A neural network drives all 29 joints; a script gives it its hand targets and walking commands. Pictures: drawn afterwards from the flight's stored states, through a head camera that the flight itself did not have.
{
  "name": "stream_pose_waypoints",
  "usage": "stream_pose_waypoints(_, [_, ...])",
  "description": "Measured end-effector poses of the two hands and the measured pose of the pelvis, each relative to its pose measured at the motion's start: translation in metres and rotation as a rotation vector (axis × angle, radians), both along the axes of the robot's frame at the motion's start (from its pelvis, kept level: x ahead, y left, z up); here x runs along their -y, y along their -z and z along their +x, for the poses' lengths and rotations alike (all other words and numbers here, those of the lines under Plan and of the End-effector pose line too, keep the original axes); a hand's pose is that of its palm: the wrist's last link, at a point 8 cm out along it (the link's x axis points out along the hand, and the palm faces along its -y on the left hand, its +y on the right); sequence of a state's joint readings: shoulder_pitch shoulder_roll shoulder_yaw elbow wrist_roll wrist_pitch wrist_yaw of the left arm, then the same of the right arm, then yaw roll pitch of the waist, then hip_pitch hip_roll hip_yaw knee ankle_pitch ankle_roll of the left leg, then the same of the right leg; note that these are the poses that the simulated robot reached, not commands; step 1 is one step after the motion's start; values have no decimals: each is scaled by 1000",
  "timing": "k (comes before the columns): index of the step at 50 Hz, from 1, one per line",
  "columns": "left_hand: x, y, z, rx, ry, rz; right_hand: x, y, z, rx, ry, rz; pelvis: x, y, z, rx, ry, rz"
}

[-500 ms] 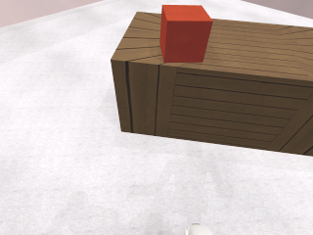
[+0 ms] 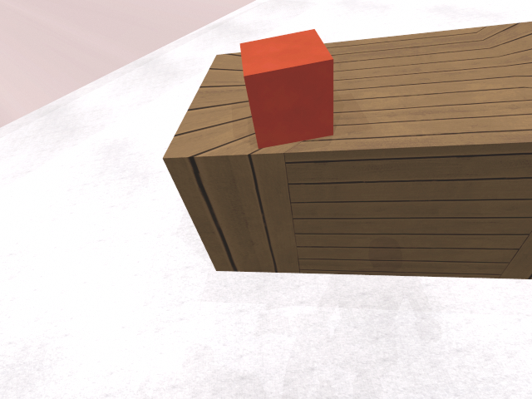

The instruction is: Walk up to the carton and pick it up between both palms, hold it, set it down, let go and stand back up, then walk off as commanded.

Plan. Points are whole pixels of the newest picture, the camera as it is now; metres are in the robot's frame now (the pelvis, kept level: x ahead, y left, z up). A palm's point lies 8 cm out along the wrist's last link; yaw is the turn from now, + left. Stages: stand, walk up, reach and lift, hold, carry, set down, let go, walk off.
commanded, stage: walk off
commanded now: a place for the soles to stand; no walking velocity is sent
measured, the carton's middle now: (286, 89) +0.95 +0.02 +0.01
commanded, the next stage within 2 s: none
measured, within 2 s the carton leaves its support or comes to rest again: neither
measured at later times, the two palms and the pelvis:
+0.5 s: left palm out of the picture +0.11 +0.35 -0.08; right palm out of the picture +0.16 -0.27 -0.09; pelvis +0.04 +0.02 +0.00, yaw -1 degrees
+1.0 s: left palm out of the picture -0.02 +0.32 -0.07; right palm out of the picture +0.06 -0.29 -0.10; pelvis -0.08 +0.01 -0.01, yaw +1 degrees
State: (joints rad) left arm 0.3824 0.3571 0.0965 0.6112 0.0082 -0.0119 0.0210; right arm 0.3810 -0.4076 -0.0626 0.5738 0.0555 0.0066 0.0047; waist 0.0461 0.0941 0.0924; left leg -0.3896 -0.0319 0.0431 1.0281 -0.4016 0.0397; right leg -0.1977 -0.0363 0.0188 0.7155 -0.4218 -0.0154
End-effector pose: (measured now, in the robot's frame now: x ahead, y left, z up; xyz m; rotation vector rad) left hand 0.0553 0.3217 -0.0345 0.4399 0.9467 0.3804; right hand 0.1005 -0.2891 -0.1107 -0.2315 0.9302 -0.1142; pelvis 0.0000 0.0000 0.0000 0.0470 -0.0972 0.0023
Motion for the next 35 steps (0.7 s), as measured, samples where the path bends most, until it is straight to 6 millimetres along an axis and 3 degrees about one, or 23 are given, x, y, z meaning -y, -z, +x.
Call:
stream_pose_waypoints(6, [-18,26,40,-30,11,-48,-15,-3,41,-15,2,-47,-19,9,37,-30,8,-52])
stream_pose_waypoints(12, [-24,47,67,-62,6,-114,-20,-25,60,-58,-11,-111,-30,2,59,-56,8,-59])
stream_pose_waypoints(17, [-24,56,75,-73,-3,-133,-19,-31,63,-64,-12,-131,-31,1,62,-61,8,-61])
stream_pose_waypoints(27, [-29,42,44,-68,-26,-72,-24,-20,60,-6,-16,-75,-27,3,36,-23,12,-66])
stream_pose_waypoints(35, [-45,33,8,-55,-37,-21,-27,-14,32,32,-18,-56,-26,8,2,25,8,-66])
